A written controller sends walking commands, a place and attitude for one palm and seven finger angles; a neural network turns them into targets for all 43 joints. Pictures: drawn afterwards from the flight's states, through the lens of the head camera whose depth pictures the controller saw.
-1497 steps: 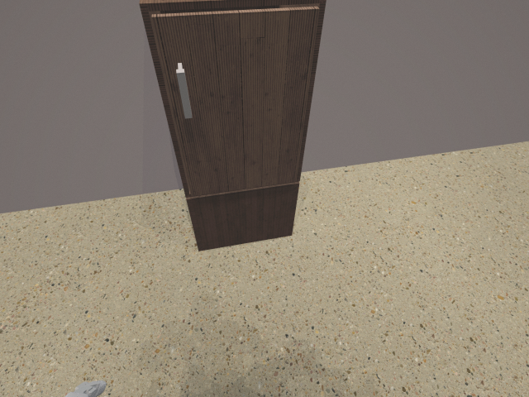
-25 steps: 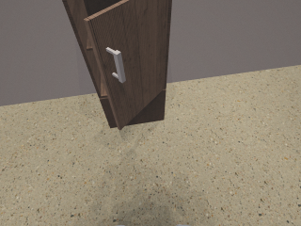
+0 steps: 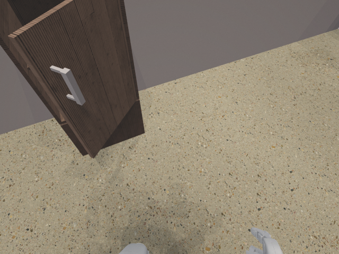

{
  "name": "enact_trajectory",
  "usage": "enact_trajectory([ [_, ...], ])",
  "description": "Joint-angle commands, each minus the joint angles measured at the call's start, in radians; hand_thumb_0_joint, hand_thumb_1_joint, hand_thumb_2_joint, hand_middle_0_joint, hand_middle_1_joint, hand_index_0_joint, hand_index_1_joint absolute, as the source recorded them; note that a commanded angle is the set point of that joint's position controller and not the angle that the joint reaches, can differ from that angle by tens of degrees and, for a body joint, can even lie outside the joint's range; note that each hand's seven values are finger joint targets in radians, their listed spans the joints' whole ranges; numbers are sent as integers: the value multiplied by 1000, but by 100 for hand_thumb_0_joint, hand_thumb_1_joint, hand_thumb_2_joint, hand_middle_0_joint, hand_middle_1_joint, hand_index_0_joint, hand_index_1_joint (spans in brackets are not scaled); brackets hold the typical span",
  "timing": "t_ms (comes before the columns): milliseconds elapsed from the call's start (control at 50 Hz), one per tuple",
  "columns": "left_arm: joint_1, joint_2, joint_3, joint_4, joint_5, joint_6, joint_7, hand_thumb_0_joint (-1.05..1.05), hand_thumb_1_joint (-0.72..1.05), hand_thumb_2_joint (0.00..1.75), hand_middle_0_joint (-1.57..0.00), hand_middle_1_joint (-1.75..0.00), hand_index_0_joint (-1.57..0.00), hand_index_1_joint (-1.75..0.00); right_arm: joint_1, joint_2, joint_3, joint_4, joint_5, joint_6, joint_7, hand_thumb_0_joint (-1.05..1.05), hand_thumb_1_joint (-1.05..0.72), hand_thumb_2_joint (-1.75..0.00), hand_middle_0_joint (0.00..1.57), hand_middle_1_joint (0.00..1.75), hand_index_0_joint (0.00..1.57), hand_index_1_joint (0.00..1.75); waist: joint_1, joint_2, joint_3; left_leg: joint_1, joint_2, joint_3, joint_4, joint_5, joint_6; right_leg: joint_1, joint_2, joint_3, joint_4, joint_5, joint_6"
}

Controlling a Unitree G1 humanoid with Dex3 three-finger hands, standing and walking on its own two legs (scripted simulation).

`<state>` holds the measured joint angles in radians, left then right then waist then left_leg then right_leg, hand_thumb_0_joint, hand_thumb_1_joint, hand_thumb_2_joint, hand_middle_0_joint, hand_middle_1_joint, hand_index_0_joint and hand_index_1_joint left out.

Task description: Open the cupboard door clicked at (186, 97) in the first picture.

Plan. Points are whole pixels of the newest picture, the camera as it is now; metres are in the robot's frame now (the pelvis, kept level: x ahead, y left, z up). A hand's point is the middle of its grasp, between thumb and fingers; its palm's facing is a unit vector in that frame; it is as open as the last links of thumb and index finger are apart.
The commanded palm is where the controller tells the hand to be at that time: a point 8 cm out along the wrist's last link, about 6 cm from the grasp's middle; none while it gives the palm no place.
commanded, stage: walk to a spot facing it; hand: left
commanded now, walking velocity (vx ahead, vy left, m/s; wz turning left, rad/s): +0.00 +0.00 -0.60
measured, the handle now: (68, 86) +0.51 +0.36 +0.04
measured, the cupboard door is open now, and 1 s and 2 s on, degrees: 41 41 41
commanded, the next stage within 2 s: none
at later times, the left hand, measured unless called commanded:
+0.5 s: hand (121, 230) +0.18 +0.15 -0.16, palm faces -0.30 -0.91 -0.30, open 7.4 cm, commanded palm none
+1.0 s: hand (153, 190) +0.30 +0.08 -0.17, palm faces -0.56 -0.81 -0.16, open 7.4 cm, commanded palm none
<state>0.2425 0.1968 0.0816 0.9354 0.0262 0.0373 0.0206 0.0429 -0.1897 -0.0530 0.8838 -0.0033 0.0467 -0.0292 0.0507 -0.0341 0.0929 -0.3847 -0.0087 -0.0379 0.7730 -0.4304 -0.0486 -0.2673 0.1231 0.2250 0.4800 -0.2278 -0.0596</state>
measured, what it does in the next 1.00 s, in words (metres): walks ahead, turning right: left foot, then right foot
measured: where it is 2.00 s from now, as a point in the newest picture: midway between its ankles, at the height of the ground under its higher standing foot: (250, 217)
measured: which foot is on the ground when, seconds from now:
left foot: up 0.00-0.04, down 0.06-0.38, up 0.40-0.76, down 0.78-1.00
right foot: down 0.00-0.06, up 0.08-0.36, down 0.38-0.78, up 0.80-1.00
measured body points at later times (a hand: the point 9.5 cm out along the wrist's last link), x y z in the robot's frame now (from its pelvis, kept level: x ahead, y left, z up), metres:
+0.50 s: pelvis +0.02 -0.02 -0.01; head +0.07 -0.06 +0.43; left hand +0.20 +0.20 -0.14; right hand -0.03 -0.29 -0.17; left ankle +0.01 +0.14 -0.67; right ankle +0.00 -0.12 -0.74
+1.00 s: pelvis +0.12 -0.04 +0.00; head +0.16 -0.04 +0.45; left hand +0.33 +0.13 -0.15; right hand -0.02 -0.23 -0.13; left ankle +0.13 +0.08 -0.74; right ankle +0.05 -0.17 -0.65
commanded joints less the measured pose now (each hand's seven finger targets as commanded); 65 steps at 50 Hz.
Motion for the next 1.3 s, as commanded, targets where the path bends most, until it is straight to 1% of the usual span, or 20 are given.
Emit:
enact_trajectory([
  [0,-35,184,48,-89,-9,-12,5,0,90,90,-20,-30,-20,-30,159,-119,-28,-40,5,-39,-21,0,-90,-90,20,30,20,30,-91,-30,-173,287,39,-19,-340,204,18,-57,-188,210,25,325,-36],
  [40,-24,119,28,-128,-19,-17,-16,0,90,90,-20,-30,-20,-30,192,-268,-55,-63,-18,-47,-26,0,-90,-90,20,30,20,30,-87,370,-159,401,459,-433,-527,268,185,-336,-13,-91,373,-389,74],
  [60,-63,157,35,-135,-6,-14,-23,0,90,90,-20,-30,-20,-30,188,-261,-46,-71,-29,-43,-29,0,-90,-90,20,30,20,30,-94,242,-111,302,507,-430,-514,346,256,-327,-70,-127,531,-390,93],
  [160,-57,124,32,-123,-2,2,-58,0,90,90,-20,-30,-20,-30,127,-187,-21,-93,-36,-48,-27,0,-90,-90,20,30,20,30,-37,250,-99,244,298,-46,-414,595,179,-313,-126,-214,645,-227,119],
  [320,-42,122,14,-114,-9,-16,-63,0,90,90,-20,-30,-20,-30,217,-250,-45,-59,-26,-38,-9,0,-90,-90,20,30,20,30,-39,212,-157,236,291,102,-203,645,98,34,-96,-332,61,-19,67],
  [340,30,177,24,-91,-6,-25,-56,0,90,90,-20,-30,-20,-30,207,-230,-43,-70,-17,-38,0,0,-90,-90,20,30,20,30,-3,127,-193,122,254,142,-69,534,51,211,-154,-252,-38,173,37],
  [360,97,304,51,-72,6,-35,-36,0,90,90,-20,-30,-20,-30,181,-139,-25,-108,-5,-36,5,0,-90,-90,20,30,20,30,31,-221,-221,-144,106,236,185,33,-16,377,-428,143,-110,490,-69],
  [380,148,345,57,-51,-11,-30,-20,0,90,90,-20,-30,-20,-30,118,-150,-18,-130,-3,-27,-2,0,-90,-90,20,30,20,30,71,-270,-214,-209,72,101,349,-265,-14,325,-531,241,-102,657,-170],
  [480,-45,218,27,-109,-7,-21,2,0,90,90,-20,-30,-20,-30,139,-135,-21,-68,-9,-12,6,0,-90,-90,20,30,20,30,-37,-123,-125,-167,104,38,367,-4,-24,121,-341,61,-103,401,-126],
  [660,-17,232,40,-98,3,-38,-18,0,90,90,-20,-30,-20,-30,128,-116,-22,-88,-11,-49,23,0,-90,-90,20,30,20,30,-21,-128,-101,-58,45,65,-19,-16,-9,84,-316,195,-192,-155,-153],
  [720,-86,197,36,-115,-6,-39,-30,0,90,90,-20,-30,-20,-30,273,-133,-24,-38,-14,-71,14,0,-90,-90,20,30,20,30,-109,-54,-75,299,30,82,-289,104,3,-210,-226,144,-111,-328,-84],
  [760,-108,82,9,-159,-18,-43,-45,0,90,90,-20,-30,-20,-30,465,-299,-57,2,-44,-84,-6,0,-90,-90,20,30,20,30,-186,449,-117,529,467,-480,-588,-302,142,-534,4,-176,417,-426,38],
  [780,-198,123,17,-186,-3,-51,-53,0,90,90,-20,-30,-20,-30,461,-295,-53,-2,-39,-83,-11,0,-90,-90,20,30,20,30,-189,287,-34,404,550,-533,-652,-312,213,-553,-109,-153,563,-353,40],
  [820,-172,115,33,-157,13,-60,-75,0,90,90,-20,-30,-20,-30,356,-219,-31,-39,-44,-94,0,0,-90,-90,20,30,20,30,-115,102,2,259,434,-350,-632,-150,187,-486,-158,-178,699,-190,49],
  [920,-129,46,5,-114,6,-37,-94,0,90,90,-20,-30,-20,-30,402,-135,2,10,-26,-120,-9,0,-90,-90,20,30,20,30,-82,193,-54,382,303,68,-526,432,111,-506,-185,-253,697,7,76],
  [1100,-319,34,-16,-137,-1,-37,-98,0,90,90,-20,-30,-20,-30,509,-140,5,80,-42,-112,-5,0,-90,-90,20,30,20,30,-127,197,28,394,357,231,-492,628,127,-363,-176,-357,275,11,31],
  [1160,-150,76,-2,-91,-3,-47,-87,0,90,90,-20,-30,-20,-30,460,-187,-4,79,-37,-107,-3,0,-90,-90,20,30,20,30,-34,184,-65,374,367,281,-278,944,111,-82,-104,-400,189,-60,-23],
  [1200,182,205,40,7,5,-66,-69,0,90,90,-20,-30,-20,-30,379,-167,3,42,-10,-110,16,0,-90,-90,20,30,20,30,132,-20,-244,41,255,351,191,680,39,467,-216,-223,62,-58,-98],
  [1220,275,315,67,23,-8,-73,-51,0,90,90,-20,-30,-20,-30,397,-94,13,4,9,-109,15,0,-90,-90,20,30,20,30,132,-268,-358,-258,66,269,567,-158,-16,632,-528,362,-116,-53,-208],
  [1280,42,208,32,-28,-26,-66,-21,0,90,90,-20,-30,-20,-30,268,-104,-7,5,-7,-96,16,0,-90,-90,20,30,20,30,14,-41,-92,-310,182,38,608,58,16,209,-473,203,-246,-123,-169],
])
